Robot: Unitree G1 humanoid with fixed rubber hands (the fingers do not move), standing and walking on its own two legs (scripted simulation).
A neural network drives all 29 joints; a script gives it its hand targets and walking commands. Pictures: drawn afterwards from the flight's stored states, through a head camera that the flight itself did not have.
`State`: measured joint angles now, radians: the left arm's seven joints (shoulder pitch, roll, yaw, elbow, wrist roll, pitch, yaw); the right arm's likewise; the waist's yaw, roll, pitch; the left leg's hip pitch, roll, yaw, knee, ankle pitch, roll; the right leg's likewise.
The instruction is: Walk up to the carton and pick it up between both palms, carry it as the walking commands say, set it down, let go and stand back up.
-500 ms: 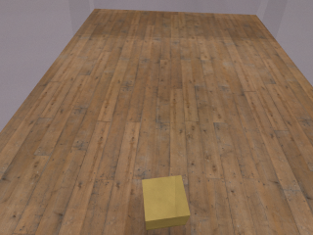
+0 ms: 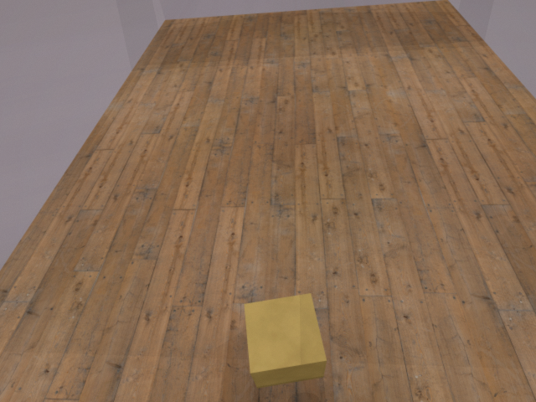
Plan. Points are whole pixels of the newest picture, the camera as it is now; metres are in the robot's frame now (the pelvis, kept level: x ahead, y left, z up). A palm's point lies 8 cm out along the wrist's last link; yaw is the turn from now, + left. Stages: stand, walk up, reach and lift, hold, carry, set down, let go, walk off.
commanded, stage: walk up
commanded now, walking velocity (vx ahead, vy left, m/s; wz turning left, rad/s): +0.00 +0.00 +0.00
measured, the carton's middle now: (284, 340) +0.44 +0.02 -0.67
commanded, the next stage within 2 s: stand in 0.20 s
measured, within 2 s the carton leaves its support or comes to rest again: neither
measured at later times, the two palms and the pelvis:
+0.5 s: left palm out of the picture -0.03 +0.18 -0.14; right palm out of the picture +0.00 -0.22 -0.14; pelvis +0.00 -0.01 +0.01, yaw +0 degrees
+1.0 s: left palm out of the picture +0.14 +0.17 -0.14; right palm out of the picture +0.13 -0.22 -0.14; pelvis -0.04 -0.02 -0.03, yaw -1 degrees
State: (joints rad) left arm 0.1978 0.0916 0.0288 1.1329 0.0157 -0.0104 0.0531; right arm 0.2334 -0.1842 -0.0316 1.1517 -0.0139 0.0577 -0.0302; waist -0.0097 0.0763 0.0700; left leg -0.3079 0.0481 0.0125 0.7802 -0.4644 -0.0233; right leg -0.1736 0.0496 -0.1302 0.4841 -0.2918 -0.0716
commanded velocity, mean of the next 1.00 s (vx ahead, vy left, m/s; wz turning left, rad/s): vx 0.00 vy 0.00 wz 0.00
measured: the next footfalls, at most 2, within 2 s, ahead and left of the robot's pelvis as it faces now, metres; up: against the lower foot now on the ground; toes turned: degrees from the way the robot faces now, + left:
left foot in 0.08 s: +0.02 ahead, +0.11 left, +0.00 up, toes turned -8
